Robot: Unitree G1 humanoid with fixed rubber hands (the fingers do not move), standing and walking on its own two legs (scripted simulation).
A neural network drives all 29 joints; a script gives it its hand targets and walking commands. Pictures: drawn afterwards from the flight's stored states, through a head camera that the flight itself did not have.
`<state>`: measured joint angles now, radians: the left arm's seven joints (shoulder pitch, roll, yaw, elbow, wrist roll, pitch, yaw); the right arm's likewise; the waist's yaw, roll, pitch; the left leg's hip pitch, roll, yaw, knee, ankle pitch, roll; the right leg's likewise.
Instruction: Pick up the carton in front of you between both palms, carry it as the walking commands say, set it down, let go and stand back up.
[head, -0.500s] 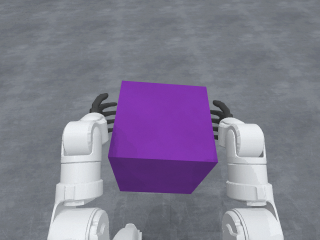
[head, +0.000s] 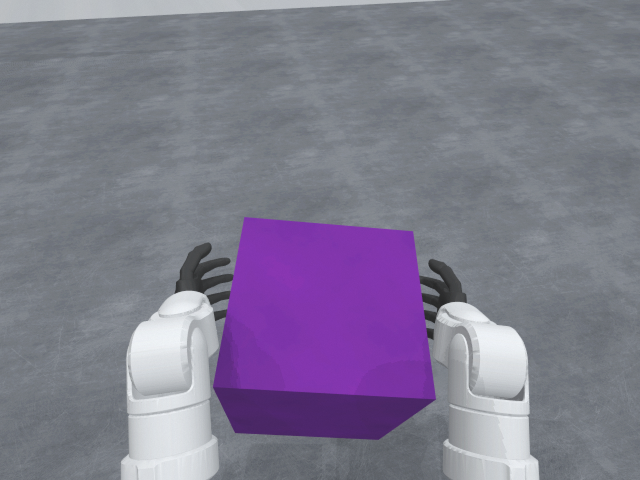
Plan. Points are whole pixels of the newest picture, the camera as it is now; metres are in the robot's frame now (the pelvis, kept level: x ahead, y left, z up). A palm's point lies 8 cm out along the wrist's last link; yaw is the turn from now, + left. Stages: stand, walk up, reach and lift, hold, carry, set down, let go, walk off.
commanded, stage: carry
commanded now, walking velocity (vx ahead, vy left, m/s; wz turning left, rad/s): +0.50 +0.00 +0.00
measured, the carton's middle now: (317, 339) +0.32 -0.01 +0.01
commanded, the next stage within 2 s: none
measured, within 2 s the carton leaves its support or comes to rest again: neither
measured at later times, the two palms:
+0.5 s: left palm (199, 180) +0.57 +0.17 +0.10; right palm (375, 184) +0.56 -0.12 +0.08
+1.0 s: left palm (232, 96) +0.86 +0.15 +0.10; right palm (362, 99) +0.87 -0.14 +0.09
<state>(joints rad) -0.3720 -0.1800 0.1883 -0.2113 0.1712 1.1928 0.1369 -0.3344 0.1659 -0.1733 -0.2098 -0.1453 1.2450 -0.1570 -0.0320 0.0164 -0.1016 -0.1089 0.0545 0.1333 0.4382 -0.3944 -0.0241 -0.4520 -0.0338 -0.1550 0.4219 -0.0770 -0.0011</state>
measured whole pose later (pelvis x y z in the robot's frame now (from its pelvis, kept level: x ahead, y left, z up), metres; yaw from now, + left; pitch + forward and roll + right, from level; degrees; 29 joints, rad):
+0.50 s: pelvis +0.29 +0.03 -0.01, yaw +0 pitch +4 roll +1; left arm -0.28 -0.16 0.14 -0.19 0.15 1.20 0.17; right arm -0.26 0.15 -0.10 -0.17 -0.14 1.24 -0.20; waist -0.01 -0.03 -0.15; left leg -0.44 0.05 0.22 0.51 -0.12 0.05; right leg -0.17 -0.10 -0.11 0.79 -0.46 0.03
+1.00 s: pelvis +0.58 -0.01 +0.02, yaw +2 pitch +4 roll +2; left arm -0.30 -0.16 0.13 -0.14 0.13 1.22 0.20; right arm -0.28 0.16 -0.11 -0.16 -0.14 1.27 -0.24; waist 0.02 0.01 -0.11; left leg -0.49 0.06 0.09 1.04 -0.34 0.00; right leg -0.25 -0.07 -0.22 0.39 -0.22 -0.05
